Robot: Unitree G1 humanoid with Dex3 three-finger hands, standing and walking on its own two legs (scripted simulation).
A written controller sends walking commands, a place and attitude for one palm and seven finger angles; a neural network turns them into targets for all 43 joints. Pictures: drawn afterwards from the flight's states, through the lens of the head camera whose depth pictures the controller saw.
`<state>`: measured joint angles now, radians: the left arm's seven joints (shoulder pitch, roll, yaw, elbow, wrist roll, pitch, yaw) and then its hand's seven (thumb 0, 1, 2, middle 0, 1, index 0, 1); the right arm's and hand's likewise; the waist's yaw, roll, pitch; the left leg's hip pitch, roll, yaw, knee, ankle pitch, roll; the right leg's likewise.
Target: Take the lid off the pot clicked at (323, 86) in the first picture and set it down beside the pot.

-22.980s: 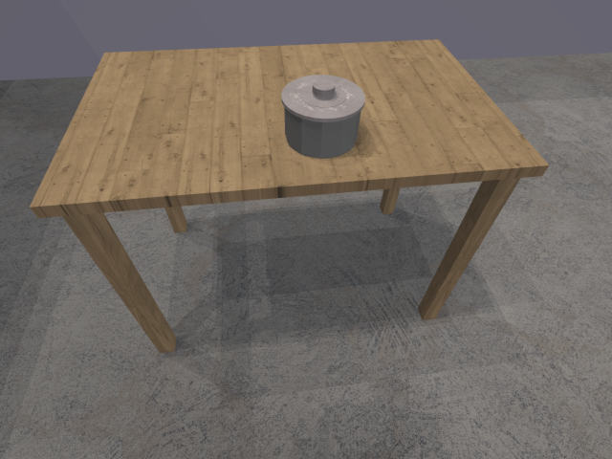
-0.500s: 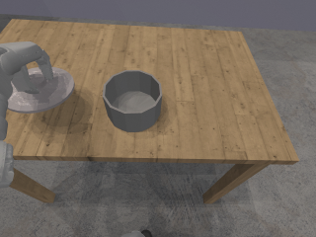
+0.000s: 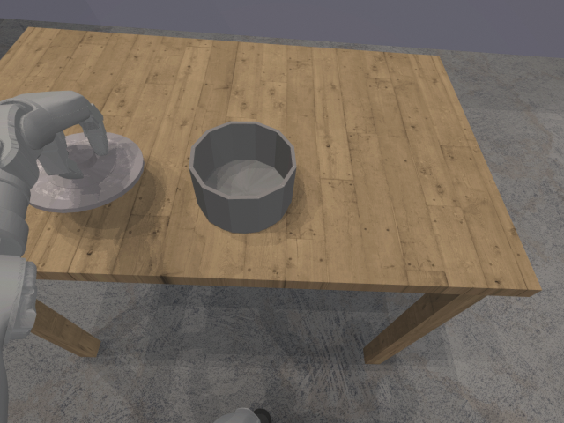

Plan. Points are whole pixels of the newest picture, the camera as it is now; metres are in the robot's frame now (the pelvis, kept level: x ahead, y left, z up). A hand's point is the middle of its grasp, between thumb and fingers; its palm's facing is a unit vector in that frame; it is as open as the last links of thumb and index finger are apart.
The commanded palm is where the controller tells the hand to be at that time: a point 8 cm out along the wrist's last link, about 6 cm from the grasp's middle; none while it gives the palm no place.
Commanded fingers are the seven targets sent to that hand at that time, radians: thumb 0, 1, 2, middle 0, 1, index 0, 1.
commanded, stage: lower the lid onto the table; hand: left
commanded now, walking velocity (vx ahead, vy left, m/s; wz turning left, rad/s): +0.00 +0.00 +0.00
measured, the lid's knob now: (78, 157) +0.46 +0.31 +0.08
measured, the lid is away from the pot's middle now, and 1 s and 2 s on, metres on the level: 0.24 0.23 0.25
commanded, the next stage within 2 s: open the fingers wide in 0.72 s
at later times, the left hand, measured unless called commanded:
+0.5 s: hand (83, 162) +0.45 +0.30 +0.08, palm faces -0.48 -0.11 -0.87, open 7.4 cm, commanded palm +0.48 +0.30 +0.14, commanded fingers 0.00 0.70 0.84 -0.95 -1.03 -0.94 -0.99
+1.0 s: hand (81, 187) +0.43 +0.30 +0.05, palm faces -0.44 -0.12 -0.89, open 7.4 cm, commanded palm +0.45 +0.31 +0.12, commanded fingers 0.00 0.54 0.76 -0.79 -1.01 -0.78 -0.98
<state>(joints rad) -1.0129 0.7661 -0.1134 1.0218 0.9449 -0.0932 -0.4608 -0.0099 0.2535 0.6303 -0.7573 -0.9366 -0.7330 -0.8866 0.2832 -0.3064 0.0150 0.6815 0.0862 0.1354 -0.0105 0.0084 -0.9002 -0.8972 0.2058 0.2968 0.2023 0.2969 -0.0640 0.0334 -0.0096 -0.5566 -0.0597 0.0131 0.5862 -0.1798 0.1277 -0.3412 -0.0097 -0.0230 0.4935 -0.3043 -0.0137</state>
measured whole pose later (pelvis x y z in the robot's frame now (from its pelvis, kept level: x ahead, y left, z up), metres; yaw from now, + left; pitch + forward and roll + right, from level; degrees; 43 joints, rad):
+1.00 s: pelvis +0.00 -0.02 -0.01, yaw -2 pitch +11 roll -5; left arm -0.79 0.81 0.07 0.98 0.96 -0.25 -0.36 -0.01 0.26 0.62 -0.75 -0.96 -0.72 -0.91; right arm 0.30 -0.30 0.01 0.67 0.08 0.18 -0.03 0.01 -0.90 -0.90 0.21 0.30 0.20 0.30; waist -0.08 0.04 -0.05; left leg -0.67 -0.02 0.01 0.71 -0.24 0.10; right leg -0.45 0.03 0.00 0.60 -0.35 0.02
